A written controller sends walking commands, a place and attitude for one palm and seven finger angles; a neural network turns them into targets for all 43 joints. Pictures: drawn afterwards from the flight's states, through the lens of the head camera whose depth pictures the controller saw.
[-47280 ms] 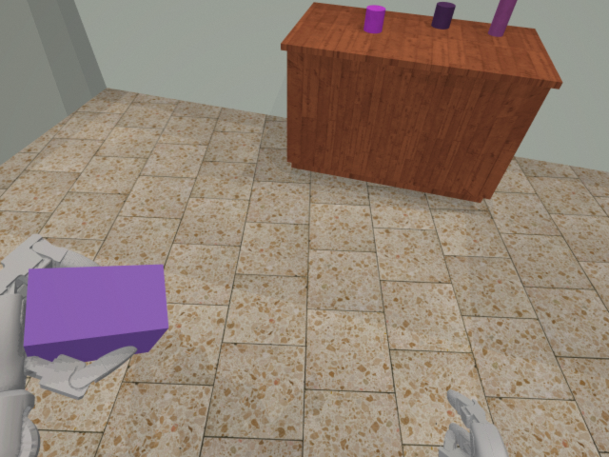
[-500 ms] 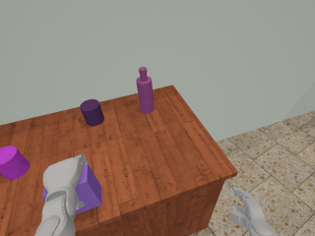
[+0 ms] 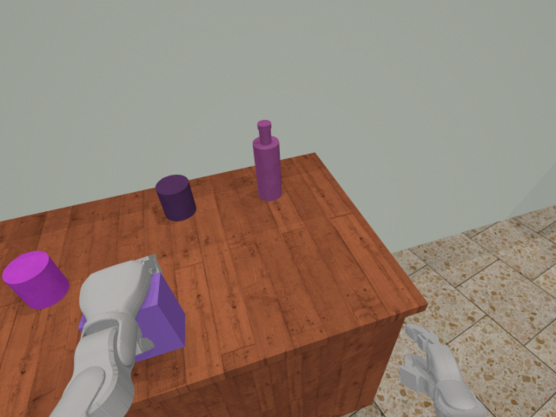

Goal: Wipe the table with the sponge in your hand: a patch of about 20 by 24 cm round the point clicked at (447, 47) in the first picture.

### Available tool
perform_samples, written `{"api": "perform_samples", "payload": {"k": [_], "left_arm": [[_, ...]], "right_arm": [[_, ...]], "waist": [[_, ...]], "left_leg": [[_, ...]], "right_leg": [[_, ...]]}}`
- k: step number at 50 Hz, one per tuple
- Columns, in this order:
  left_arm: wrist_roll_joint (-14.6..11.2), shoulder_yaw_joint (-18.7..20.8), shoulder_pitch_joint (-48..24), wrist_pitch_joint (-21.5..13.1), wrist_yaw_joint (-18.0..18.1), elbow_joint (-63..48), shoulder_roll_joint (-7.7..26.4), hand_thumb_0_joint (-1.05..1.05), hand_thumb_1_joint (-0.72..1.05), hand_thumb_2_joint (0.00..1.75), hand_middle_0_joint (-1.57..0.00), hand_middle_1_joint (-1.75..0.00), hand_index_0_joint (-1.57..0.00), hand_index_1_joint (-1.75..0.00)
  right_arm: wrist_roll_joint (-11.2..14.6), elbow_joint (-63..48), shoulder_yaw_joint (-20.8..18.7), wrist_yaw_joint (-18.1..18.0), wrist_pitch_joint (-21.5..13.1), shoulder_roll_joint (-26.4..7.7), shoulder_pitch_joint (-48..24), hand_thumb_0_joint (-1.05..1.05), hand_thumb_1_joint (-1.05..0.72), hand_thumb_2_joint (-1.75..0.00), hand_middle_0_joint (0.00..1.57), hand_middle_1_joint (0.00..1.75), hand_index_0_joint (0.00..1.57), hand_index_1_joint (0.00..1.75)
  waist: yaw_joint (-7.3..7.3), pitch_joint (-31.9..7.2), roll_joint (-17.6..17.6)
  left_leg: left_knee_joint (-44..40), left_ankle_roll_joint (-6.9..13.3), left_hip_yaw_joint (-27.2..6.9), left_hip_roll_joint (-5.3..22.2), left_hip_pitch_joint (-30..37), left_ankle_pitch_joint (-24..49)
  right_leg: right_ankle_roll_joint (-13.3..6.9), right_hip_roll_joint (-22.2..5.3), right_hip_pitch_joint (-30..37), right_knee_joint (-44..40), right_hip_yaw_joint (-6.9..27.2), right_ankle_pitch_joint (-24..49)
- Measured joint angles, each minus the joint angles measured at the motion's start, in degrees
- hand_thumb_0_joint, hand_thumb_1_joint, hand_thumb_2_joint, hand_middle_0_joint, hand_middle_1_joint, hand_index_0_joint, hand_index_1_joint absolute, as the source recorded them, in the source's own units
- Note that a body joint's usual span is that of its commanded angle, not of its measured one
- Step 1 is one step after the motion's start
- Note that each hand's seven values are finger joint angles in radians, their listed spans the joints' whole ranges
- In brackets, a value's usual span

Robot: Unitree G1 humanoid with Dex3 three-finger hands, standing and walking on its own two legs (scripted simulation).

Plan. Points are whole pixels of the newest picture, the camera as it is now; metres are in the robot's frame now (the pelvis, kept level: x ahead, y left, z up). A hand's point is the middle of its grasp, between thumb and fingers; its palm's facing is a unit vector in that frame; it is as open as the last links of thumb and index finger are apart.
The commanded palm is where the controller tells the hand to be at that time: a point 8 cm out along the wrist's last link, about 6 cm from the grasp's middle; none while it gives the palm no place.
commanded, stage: lift the sponge slowly off the table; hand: left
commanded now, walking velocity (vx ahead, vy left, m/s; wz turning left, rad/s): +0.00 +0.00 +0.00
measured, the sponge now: (142, 326) +0.22 +0.26 +0.01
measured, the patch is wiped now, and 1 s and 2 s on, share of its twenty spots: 1.00 1.00 1.00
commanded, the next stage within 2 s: bring the sponge back beside the body in 0.74 s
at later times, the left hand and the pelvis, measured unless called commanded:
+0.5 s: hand (132, 291) +0.24 +0.26 +0.08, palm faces +0.04 -0.15 -0.99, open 10.5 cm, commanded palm +0.21 +0.26 +0.15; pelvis +0.00 +0.00 +0.00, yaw +0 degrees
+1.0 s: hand (137, 285) +0.24 +0.25 +0.09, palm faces +0.05 -0.15 -0.99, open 10.5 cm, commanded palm +0.21 +0.26 +0.17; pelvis +0.01 +0.00 +0.00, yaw +0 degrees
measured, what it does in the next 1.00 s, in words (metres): stands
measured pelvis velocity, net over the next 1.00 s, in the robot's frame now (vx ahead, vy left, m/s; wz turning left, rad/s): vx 0.01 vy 0.00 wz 0.00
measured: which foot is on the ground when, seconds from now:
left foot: down 0.00-1.00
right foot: down 0.00-1.00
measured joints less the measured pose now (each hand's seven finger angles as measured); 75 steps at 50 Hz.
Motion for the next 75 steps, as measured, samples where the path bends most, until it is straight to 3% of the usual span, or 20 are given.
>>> {"api": "perform_samples", "payload": {"k": [7,16,27,41,51,56,62,68,75], "left_arm": [[0.11,0.31,-0.08,-0.22,-0.41,-2.11,0.18,0.0,-0.53,1.04,-0.69,-1.29,-0.7,-1.3],[-0.55,0.25,-0.22,3.38,-1.77,-4.16,0.98,0.0,-0.53,1.04,-0.69,-1.29,-0.7,-1.3],[-0.69,0.19,-2.37,2.94,-3.81,-5.6,2.44,0.0,-0.53,1.04,-0.69,-1.29,-0.7,-1.29],[-1.64,1.31,-1.83,6.18,-6.04,-7.43,3.04,0.0,-0.53,1.04,-0.69,-1.29,-0.7,-1.3],[-0.99,0.74,-0.45,2.5,-5.21,-10.07,3.22,0.0,-0.53,1.04,-0.69,-1.29,-0.7,-1.29],[-2.02,2.57,-0.32,4.04,-4.44,-9.58,3.95,0.0,-0.53,1.04,-0.69,-1.29,-0.7,-1.3],[-2.83,3.88,1.09,6.35,-6.11,-10.56,4.45,0.0,-0.53,1.04,-0.69,-1.29,-0.7,-1.3],[-2.75,3.09,4.46,3.95,-7.2,-14.17,4.64,0.0,-0.53,1.04,-0.69,-1.29,-0.7,-1.3],[-2.18,3.91,4.08,2.71,-5.8,-13.63,5.67,0.0,-0.53,1.04,-0.69,-1.29,-0.7,-1.29]], "right_arm": [[-0.13,0.32,0.19,0.38,0.28,0.09,-0.14,0.01,-0.91,-0.9,0.2,0.3,0.2,0.3],[0.21,0.42,0.26,0.66,0.99,-0.73,-0.59,0.01,-0.91,-0.9,0.2,0.3,0.2,0.3],[0.16,0.08,0.87,0.06,0.66,-0.54,-1.79,0.01,-0.91,-0.9,0.2,0.3,0.2,0.3],[0.45,-0.54,1.38,0.49,1.82,-1.06,-2.22,0.01,-0.91,-0.9,0.2,0.3,0.2,0.3],[-0.07,-0.46,0.85,0.15,0.66,-0.93,-1.21,0.01,-0.91,-0.9,0.2,0.3,0.2,0.3],[0.18,-0.17,1.3,0.49,1.33,-0.51,-1.61,0.01,-0.91,-0.9,0.2,0.3,0.2,0.3],[0.38,-0.9,1.24,0.59,1.55,-1.12,-1.72,0.01,-0.91,-0.9,0.2,0.3,0.2,0.3],[-0.06,-1.33,0.84,0.17,1.29,-1.68,-1.49,0.01,-0.91,-0.9,0.2,0.3,0.2,0.3],[-0.05,-0.85,0.98,-0.17,0.87,-1.06,-1.6,0.01,-0.91,-0.9,0.2,0.3,0.2,0.3]], "waist": [[-0.08,-0.04,0.04],[-0.03,0.11,0.39],[0.21,0.57,0.39],[-0.16,0.15,0.67],[0.34,0.53,0.67],[0.06,0.1,0.68],[-0.12,0.3,0.75],[0.31,0.37,0.93],[0.78,0.75,0.67]], "left_leg": [[-0.8,0.09,0.55,-0.03,0.67,0.3],[-1.28,0.14,0.41,-0.18,1.18,0.52],[-1.64,-0.05,0.13,-0.05,1.51,0.67],[-1.44,-0.25,0.03,0.05,0.81,0.4],[-1.26,-0.39,-0.05,0.25,1.37,-0.01],[-1.32,-0.55,0.15,0.39,1.32,-0.08],[-0.94,-0.55,-0.09,0.36,0.87,-0.15],[-0.28,-0.41,-0.33,0.26,0.98,-0.5],[-0.18,-0.49,-0.29,0.37,1.23,-0.37]], "right_leg": [[0.09,-0.03,0.29,-0.36,0.6,0.28],[0.17,-0.16,0.8,-0.69,0.53,0.34],[-0.05,0.0,1.26,-1.24,0.33,0.53],[-0.2,0.13,0.48,-0.84,0.29,0.14],[-0.41,0.35,1.18,-1.02,0.3,-0.06],[-0.49,0.49,0.95,-0.85,0.53,-0.16],[-0.52,0.48,0.6,-0.53,0.3,-0.3],[-0.41,0.4,0.95,-0.2,0.07,-0.57],[-0.48,0.52,1.24,-0.27,0.14,-0.3]]}}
